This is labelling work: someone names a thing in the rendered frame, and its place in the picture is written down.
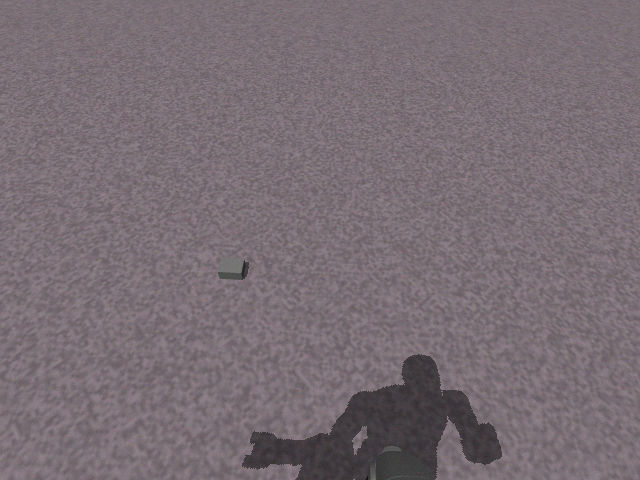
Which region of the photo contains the small box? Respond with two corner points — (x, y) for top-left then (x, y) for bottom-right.
(218, 257), (246, 280)

